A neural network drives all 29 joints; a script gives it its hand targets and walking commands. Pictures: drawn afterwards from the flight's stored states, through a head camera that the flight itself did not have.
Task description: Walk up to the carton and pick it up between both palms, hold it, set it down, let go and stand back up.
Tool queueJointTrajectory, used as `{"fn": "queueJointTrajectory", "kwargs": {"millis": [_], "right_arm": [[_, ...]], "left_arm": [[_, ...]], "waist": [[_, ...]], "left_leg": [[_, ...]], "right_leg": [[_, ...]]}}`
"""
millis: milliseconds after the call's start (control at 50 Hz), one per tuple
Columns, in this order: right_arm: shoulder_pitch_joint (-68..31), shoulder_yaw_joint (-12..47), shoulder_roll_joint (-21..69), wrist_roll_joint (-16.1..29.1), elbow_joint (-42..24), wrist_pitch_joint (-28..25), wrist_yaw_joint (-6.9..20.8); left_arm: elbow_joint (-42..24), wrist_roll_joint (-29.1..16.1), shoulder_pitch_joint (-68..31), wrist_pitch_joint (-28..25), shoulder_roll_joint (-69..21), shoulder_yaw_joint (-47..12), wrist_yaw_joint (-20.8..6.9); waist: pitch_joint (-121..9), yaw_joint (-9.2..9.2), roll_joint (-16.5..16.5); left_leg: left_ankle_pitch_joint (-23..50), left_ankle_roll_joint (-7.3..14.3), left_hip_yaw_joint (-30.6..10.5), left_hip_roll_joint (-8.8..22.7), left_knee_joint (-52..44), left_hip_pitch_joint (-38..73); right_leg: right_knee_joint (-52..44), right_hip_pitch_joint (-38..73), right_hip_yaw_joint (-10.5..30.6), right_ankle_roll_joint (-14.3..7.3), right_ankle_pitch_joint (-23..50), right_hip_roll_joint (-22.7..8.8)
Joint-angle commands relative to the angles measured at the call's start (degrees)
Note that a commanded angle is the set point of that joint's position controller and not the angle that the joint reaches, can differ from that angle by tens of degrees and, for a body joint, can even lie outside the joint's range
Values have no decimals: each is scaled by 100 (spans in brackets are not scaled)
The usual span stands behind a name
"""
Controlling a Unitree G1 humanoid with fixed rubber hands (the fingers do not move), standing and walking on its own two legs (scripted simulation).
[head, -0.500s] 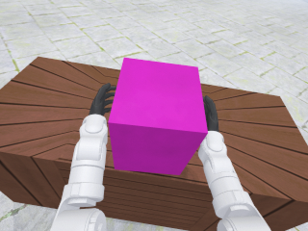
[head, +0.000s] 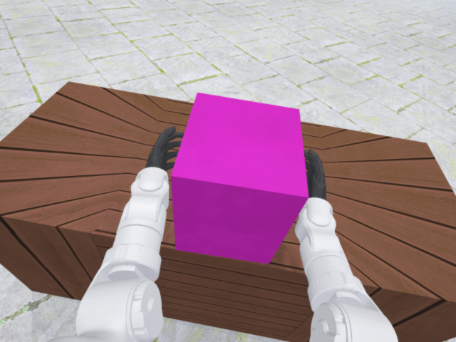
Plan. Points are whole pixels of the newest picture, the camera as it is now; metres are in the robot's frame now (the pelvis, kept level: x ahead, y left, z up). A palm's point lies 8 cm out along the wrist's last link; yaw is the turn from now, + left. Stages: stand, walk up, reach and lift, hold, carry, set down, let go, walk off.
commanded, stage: set down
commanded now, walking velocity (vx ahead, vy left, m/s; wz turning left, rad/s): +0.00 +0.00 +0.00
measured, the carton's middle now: (234, 182) +0.41 +0.01 +0.06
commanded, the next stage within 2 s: none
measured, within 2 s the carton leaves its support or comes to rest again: rests again in 1.42 s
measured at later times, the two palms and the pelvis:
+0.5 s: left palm (161, 174) +0.42 +0.16 +0.05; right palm (303, 193) +0.41 -0.13 +0.05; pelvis +0.02 +0.00 +0.00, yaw -1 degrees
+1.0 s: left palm (164, 179) +0.42 +0.16 +0.03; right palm (302, 197) +0.41 -0.13 +0.04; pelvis +0.01 +0.00 +0.00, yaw +0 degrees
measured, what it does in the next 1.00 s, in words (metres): stands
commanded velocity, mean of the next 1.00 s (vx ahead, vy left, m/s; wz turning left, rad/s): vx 0.00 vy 0.00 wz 0.00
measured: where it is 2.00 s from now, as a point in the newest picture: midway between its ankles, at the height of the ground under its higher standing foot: outside the picture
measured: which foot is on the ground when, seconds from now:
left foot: down 0.00-1.00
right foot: down 0.00-1.00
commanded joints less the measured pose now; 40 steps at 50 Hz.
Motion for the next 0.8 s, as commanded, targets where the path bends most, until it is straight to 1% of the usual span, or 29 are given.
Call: {"fn": "queueJointTrajectory", "kwargs": {"millis": [0, 20, 80, 100, 120, 160, 180, 240, 280, 300, 320, 360, 380, 420, 440, 460, 480, 520, 540, 560, 580, 600, 620, 660, 680, 700, 720, 740, 780], "right_arm": [[-4472, 1547, 2754, -497, -907, -560, 877], [-4518, 1526, 2815, -531, -927, -598, 897], [-4436, 1338, 2891, -676, -756, -631, 912], [-4356, 1311, 2865, -708, -657, -622, 923], [-4307, 1315, 2911, -728, -665, -641, 917], [-4305, 1297, 2949, -798, -615, -705, 917], [-4276, 1342, 2923, -781, -570, -734, 914], [-4159, 1335, 2979, -814, -464, -822, 903], [-4132, 1321, 2965, -870, -409, -887, 916], [-4164, 1267, 2988, -900, -386, -902, 918], [-4142, 1294, 2969, -926, -359, -937, 926], [-4133, 1354, 3069, -913, -431, -1041, 929], [-4164, 1376, 3063, -954, -378, -1079, 929], [-4206, 1364, 3099, -995, -383, -1154, 926], [-4115, 1406, 3133, -996, -250, -1184, 930], [-4170, 1390, 3073, -1027, -291, -1209, 918], [-4144, 1344, 3109, -1090, -199, -1231, 922], [-4075, 1302, 3170, -1113, -103, -1275, 919], [-4035, 1300, 3173, -1125, 26, -1260, 924], [-4013, 1305, 3245, -1123, -6, -1272, 921], [-4052, 1257, 3253, -1160, 51, -1271, 929], [-4045, 1223, 3235, -1197, 89, -1267, 932], [-4075, 1229, 3242, -1188, 103, -1280, 932], [-4111, 1115, 3248, -1246, 205, -1240, 950], [-4065, 1022, 3261, -1320, 266, -1229, 959], [-4065, 941, 3236, -1337, 304, -1220, 968], [-4166, 897, 3234, -1379, 259, -1235, 975], [-4172, 803, 3221, -1458, 332, -1228, 980], [-4151, 757, 3259, -1518, 474, -1195, 993]], "left_arm": [[-311, -86, -3681, -686, -3021, -1717, -731], [-306, -104, -3726, -738, -2987, -1668, -724], [-98, -53, -3750, -842, -3024, -1579, -711], [-57, -27, -3728, -860, -2976, -1532, -716], [-155, -21, -3761, -916, -2925, -1497, -715], [-74, -28, -3759, -980, -2995, -1507, -718], [-99, -8, -3714, -1024, -2954, -1503, -708], [-37, -47, -3712, -1153, -2932, -1527, -672], [78, -25, -3671, -1217, -2975, -1520, -640], [99, -29, -3718, -1262, -2943, -1487, -639], [124, -76, -3757, -1305, -2975, -1546, -612], [-50, -156, -3810, -1450, -3014, -1715, -558], [57, -154, -3845, -1519, -3043, -1744, -520], [143, -169, -3862, -1652, -3110, -1787, -463], [175, -147, -3861, -1701, -3079, -1805, -437], [275, -189, -3871, -1741, -3126, -1840, -430], [370, -159, -3879, -1786, -3123, -1784, -425], [426, -136, -3851, -1893, -3107, -1738, -415], [453, -120, -3896, -1936, -3016, -1686, -424], [504, -154, -3847, -1980, -2996, -1684, -432], [610, -118, -3908, -2016, -3012, -1622, -427], [710, -134, -3907, -2060, -2996, -1601, -424], [705, -135, -3918, -2102, -2986, -1589, -425], [829, -95, -4076, -2174, -2887, -1486, -418], [891, -95, -4124, -2206, -2852, -1468, -417], [941, -122, -4163, -2236, -2825, -1452, -426], [998, -154, -4265, -2287, -2831, -1412, -427], [1177, -99, -4286, -2311, -2813, -1361, -432], [1292, -64, -4327, -2377, -2694, -1239, -425]], "waist": [[-3161, 45, 280], [-3284, 72, 225], [-3304, 56, 385], [-3229, 17, 332], [-3332, 40, 339], [-3475, 1, 415], [-3537, 47, 372], [-3598, 27, 350], [-3621, 17, 418], [-3664, 52, 421], [-3694, 8, 423], [-4056, -2, 438], [-4143, 6, 483], [-4403, 11, 481], [-4377, 24, 540], [-4436, 0, 545], [-4454, 6, 513], [-4477, 28, 524], [-4454, 32, 406], [-4524, 10, 337], [-4496, 46, 346], [-4467, 23, 350], [-4567, 68, 322], [-4557, 45, 403], [-4513, 30, 376], [-4506, 5, 429], [-4542, -3, 359], [-4462, -6, 440], [-4461, 6, 367]], "left_leg": [[1670, -219, 566, -86, -109, 556], [1763, -211, 590, -94, -91, 512], [1865, -247, 623, -88, -34, 479], [1924, -240, 617, -96, -30, 514], [1996, -246, 620, -97, -9, 491], [2297, -279, 635, -98, 57, 549], [2452, -286, 624, -89, 102, 549], [2933, -312, 562, -57, 232, 551], [2996, -328, 545, -43, 251, 579], [2936, -311, 547, -38, 255, 552], [3043, -319, 547, -23, 283, 574], [3459, -378, 537, 2, 399, 678], [3657, -399, 531, -7, 462, 709], [3845, -400, 464, 27, 503, 671], [3971, -411, 460, 50, 562, 699], [4046, -401, 445, 44, 588, 651], [3982, -401, 433, 55, 568, 644], [3895, -399, 427, 42, 561, 440], [3790, -358, 430, 61, 533, 371], [3826, -351, 435, 60, 534, 340], [3773, -355, 442, 54, 518, 222], [3671, -342, 441, 53, 486, 103], [3608, -313, 421, 49, 468, 87], [3273, -295, 455, 12, 392, -24], [3215, -284, 451, 38, 406, -105], [3159, -301, 470, 27, 391, -93], [3071, -271, 439, 45, 375, -112], [2971, -274, 466, 38, 359, -141], [2876, -240, 458, 28, 349, -145]], "right_leg": [[160, 1145, -335, 260, 1440, 27], [189, 1236, -342, 259, 1534, 42], [221, 1205, -300, 225, 1675, 20], [221, 1190, -279, 242, 1742, 14], [246, 1263, -254, 267, 1898, -2], [330, 1344, -284, 268, 2227, 21], [376, 1418, -274, 261, 2371, 34], [458, 1402, -252, 262, 2680, 54], [453, 1288, -270, 255, 2646, 53], [431, 1247, -269, 244, 2623, 46], [462, 1170, -269, 234, 2645, 47], [531, 1140, -281, 226, 2885, 91], [546, 1046, -271, 208, 3042, 96], [570, 1042, -249, 200, 3142, 93], [586, 977, -224, 174, 3167, 107], [585, 912, -210, 175, 3159, 86], [567, 843, -216, 174, 3125, 79], [604, 917, -170, 144, 3329, 44], [628, 931, -171, 153, 3388, 47], [653, 1055, -161, 181, 3520, 55], [678, 1050, -143, 196, 3428, 56], [666, 1093, -127, 196, 3469, 12], [695, 1157, -117, 169, 3498, 16], [677, 1021, -94, 169, 3252, -20], [683, 1007, -90, 154, 3183, -18], [677, 966, -90, 141, 3064, -22], [684, 863, -97, 156, 2919, -22], [641, 820, -106, 119, 2839, -45], [680, 788, -93, 146, 2823, -38]]}}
